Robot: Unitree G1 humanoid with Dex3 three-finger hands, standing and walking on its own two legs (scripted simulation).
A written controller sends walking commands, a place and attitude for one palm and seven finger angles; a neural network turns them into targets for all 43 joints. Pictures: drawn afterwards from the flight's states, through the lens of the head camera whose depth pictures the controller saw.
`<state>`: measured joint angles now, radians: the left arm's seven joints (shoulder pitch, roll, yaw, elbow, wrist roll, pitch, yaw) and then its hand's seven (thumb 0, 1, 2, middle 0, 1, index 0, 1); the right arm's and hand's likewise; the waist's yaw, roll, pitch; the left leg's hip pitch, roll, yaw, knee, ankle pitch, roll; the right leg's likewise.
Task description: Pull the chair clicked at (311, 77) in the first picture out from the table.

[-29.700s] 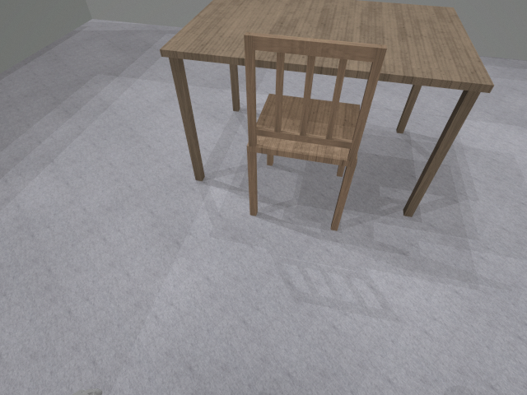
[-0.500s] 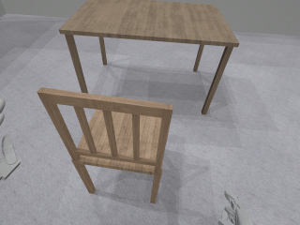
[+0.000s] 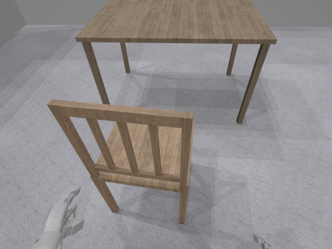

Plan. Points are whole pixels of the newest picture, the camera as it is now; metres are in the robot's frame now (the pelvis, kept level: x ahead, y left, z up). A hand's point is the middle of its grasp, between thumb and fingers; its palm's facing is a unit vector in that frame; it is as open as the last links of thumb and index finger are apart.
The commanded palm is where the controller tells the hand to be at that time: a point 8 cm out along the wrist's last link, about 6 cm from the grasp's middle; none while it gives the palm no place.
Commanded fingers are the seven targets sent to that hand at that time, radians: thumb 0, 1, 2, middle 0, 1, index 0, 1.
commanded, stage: let the arm hang, fingers relaxed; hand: left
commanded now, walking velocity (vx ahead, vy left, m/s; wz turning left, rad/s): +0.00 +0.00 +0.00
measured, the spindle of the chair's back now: (129, 149) +0.46 +0.16 -0.09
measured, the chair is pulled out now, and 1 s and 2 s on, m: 0.64 0.64 0.64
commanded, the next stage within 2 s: look to check the result in 0.94 s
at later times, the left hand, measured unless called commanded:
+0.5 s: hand out of the picture -0.03 +0.16 -0.17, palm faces +0.04 -0.97 -0.22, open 7.3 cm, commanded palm none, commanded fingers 0.00 0.90 0.90 -0.20 -0.30 -0.20 -0.30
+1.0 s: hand out of the picture -0.01 +0.14 -0.17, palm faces +0.06 -0.98 -0.18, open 7.4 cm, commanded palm none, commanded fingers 0.00 0.90 0.90 -0.20 -0.30 -0.20 -0.30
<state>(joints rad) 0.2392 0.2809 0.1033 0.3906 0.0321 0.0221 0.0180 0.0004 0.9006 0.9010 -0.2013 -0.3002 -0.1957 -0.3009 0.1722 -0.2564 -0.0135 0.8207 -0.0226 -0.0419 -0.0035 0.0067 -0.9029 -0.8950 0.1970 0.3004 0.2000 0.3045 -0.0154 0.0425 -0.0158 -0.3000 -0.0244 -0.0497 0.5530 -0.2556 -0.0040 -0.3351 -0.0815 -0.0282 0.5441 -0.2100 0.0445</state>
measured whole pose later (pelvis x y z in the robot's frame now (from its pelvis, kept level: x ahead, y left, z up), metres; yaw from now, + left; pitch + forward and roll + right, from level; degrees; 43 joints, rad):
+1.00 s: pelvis +0.00 -0.02 +0.00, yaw +0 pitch +0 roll +0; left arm 0.34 0.13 0.01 1.06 0.01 0.01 0.03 0.00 0.91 0.90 -0.20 -0.30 -0.20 -0.30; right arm 0.38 -0.09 0.00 1.04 -0.02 -0.01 -0.04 0.00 -0.91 -0.90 0.19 0.30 0.20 0.30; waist 0.01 0.01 0.01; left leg -0.26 0.01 -0.07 0.50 -0.24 -0.03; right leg -0.30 -0.04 -0.05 0.50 -0.19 0.01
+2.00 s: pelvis +0.01 -0.03 +0.01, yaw +0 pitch -1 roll +0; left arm 0.31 0.13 0.01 1.06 0.01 0.01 0.03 0.00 0.91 0.90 -0.20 -0.30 -0.20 -0.30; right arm 0.35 -0.10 0.00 1.08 -0.02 -0.01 -0.04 0.00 -0.91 -0.90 0.19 0.30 0.20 0.30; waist 0.01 0.01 0.03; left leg -0.23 0.03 -0.08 0.49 -0.25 -0.05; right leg -0.27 -0.03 -0.06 0.49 -0.21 0.00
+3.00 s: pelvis +0.01 -0.03 +0.00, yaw +1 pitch -1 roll +0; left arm 0.32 0.12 0.02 1.06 0.01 0.01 0.03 0.00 0.91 0.90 -0.20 -0.30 -0.20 -0.30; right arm 0.35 -0.10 0.00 1.09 -0.01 -0.02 -0.04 0.00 -0.91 -0.90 0.19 0.30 0.20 0.30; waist 0.01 0.00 0.03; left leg -0.23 0.03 -0.09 0.49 -0.25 -0.05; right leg -0.27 -0.03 -0.07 0.50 -0.22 0.00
